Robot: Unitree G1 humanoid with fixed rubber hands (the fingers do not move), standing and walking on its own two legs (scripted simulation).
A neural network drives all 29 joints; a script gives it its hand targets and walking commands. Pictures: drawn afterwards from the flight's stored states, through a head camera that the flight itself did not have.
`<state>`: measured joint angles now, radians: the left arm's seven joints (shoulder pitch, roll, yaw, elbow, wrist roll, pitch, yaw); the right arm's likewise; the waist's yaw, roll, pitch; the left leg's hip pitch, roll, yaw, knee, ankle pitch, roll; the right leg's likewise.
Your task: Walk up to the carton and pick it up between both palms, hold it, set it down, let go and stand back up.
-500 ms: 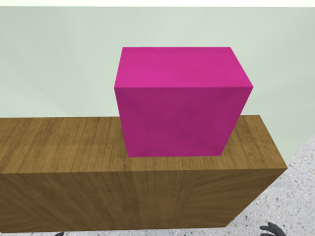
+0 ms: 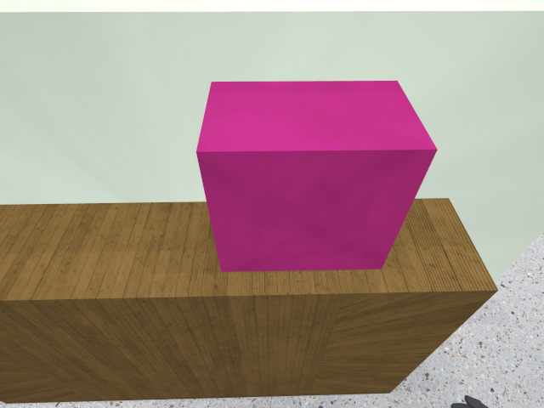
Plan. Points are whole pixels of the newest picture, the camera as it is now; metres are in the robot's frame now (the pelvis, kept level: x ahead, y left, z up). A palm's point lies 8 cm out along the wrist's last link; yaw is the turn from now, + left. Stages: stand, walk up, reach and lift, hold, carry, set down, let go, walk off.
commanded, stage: stand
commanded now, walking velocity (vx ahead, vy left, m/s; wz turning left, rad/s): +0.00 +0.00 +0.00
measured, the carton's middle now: (303, 182) +0.47 -0.03 +0.08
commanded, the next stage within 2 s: none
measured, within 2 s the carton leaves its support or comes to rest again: neither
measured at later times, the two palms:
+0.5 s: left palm out of the picture +0.09 +0.30 -0.11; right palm out of the picture +0.09 -0.29 -0.09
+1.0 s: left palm out of the picture +0.08 +0.30 -0.11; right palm out of the picture +0.08 -0.29 -0.09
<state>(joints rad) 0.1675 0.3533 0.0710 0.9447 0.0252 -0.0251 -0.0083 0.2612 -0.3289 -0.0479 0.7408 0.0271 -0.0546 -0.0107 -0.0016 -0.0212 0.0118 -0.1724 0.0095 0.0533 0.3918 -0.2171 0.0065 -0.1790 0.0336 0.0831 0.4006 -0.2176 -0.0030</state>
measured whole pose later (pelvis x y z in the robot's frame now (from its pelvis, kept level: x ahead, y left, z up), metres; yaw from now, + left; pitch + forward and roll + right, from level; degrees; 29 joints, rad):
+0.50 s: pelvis +0.00 +0.00 +0.00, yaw +0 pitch +0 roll +0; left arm 0.16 0.35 0.07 0.97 0.02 -0.03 -0.01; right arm 0.26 -0.33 -0.04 0.77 0.03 -0.05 -0.02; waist 0.00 -0.01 0.01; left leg -0.17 0.01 0.05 0.39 -0.21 0.01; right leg -0.18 0.03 0.08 0.40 -0.21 0.00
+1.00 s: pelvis -0.01 +0.00 +0.00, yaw +0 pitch -1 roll +0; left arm 0.16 0.35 0.07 1.01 0.02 -0.02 -0.01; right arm 0.26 -0.33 -0.04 0.80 0.03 -0.05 -0.02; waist 0.00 -0.01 0.01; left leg -0.17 0.01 0.05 0.39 -0.21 0.01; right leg -0.18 0.03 0.08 0.40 -0.21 0.00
